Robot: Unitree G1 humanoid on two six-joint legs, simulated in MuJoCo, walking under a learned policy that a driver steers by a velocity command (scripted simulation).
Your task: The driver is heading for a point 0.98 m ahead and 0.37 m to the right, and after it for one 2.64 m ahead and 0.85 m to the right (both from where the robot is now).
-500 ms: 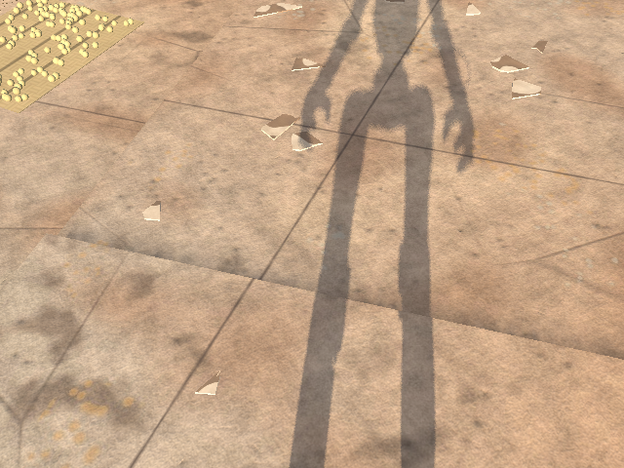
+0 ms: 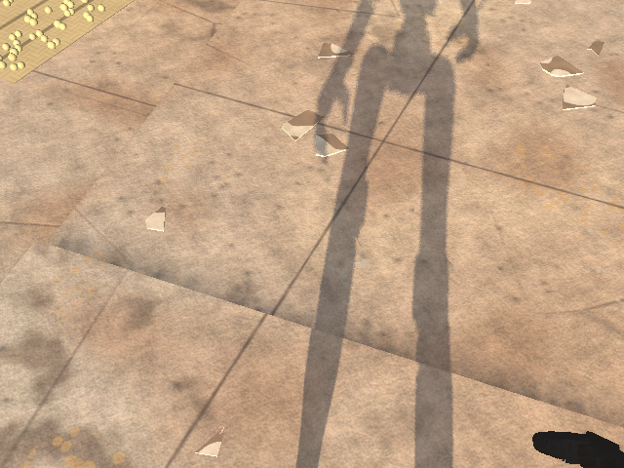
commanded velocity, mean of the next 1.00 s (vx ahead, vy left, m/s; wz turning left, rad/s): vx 0.49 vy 0.00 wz -0.47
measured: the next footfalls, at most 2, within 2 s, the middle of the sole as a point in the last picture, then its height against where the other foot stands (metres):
right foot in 0.52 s outside the picture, level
left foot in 0.98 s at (373, 328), level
